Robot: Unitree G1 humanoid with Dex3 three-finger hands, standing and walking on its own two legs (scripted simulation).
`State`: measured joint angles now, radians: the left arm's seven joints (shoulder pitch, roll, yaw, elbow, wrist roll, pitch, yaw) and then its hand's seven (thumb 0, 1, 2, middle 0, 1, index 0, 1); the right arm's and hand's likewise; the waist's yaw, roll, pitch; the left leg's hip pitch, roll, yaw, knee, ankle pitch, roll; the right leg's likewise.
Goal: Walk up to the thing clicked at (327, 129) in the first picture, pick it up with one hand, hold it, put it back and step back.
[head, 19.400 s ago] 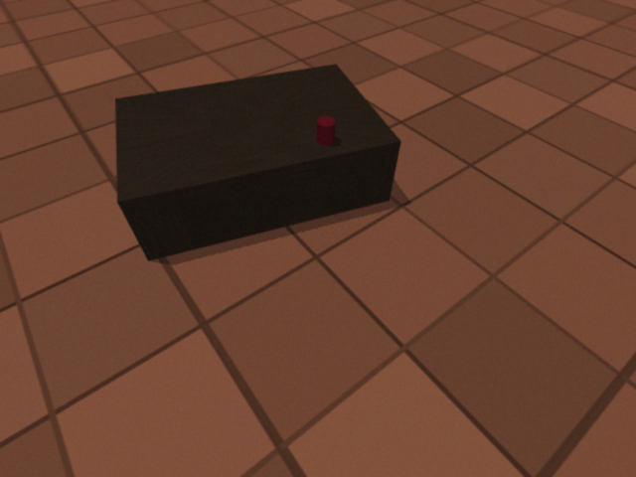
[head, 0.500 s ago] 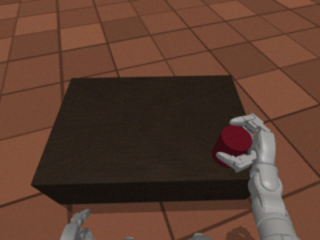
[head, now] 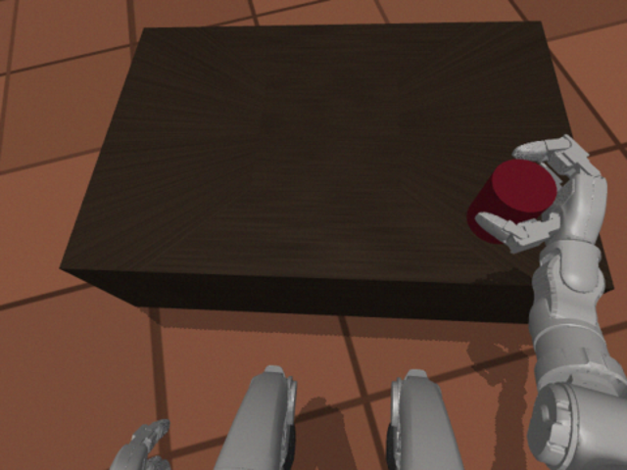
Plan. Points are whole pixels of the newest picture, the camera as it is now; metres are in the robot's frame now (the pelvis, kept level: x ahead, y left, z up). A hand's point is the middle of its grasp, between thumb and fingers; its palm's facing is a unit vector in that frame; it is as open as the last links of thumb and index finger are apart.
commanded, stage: crouch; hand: right
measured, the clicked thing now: (507, 203) +0.44 -0.20 +0.00
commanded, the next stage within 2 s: lower in 0.74 s
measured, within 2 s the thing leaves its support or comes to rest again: neither
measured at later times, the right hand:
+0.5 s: hand (501, 199) +0.49 -0.22 -0.07, palm faces +0.23 +0.97 +0.01, open 10.7 cm
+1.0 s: hand (489, 204) +0.51 -0.23 -0.12, palm faces +0.23 +0.97 +0.00, open 10.7 cm
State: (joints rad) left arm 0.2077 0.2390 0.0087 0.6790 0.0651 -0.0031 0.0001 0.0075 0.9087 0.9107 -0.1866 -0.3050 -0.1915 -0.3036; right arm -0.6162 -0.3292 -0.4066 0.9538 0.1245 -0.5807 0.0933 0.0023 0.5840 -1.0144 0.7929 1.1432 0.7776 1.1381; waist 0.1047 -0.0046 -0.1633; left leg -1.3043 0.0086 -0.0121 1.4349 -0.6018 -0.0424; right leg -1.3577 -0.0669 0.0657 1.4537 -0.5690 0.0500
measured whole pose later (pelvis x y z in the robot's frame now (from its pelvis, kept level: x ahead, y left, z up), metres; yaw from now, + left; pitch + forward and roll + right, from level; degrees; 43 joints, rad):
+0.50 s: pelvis -0.02 +0.00 -0.08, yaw +2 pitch +34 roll +5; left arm 0.19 0.25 -0.01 0.65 0.08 0.04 -0.04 0.00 0.90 0.91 -0.19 -0.30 -0.19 -0.30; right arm -0.84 -0.45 -0.49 1.07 0.06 -0.53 0.09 0.00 0.58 -1.02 0.78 1.15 0.77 1.15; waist 0.15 -0.02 -0.17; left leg -1.64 0.00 0.01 1.69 -0.64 -0.05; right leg -1.71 -0.06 0.11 1.73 -0.61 0.05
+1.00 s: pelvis -0.03 -0.01 -0.13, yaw +2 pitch +36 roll +5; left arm 0.19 0.26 -0.02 0.64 0.08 0.05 -0.05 0.00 0.90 0.91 -0.20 -0.30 -0.20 -0.30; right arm -0.93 -0.52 -0.54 1.12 0.03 -0.48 0.09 0.00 0.58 -1.03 0.77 1.17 0.76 1.17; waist 0.17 -0.03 -0.17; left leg -1.81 -0.01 0.00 1.86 -0.68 -0.06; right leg -1.89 -0.05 0.12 1.90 -0.64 0.05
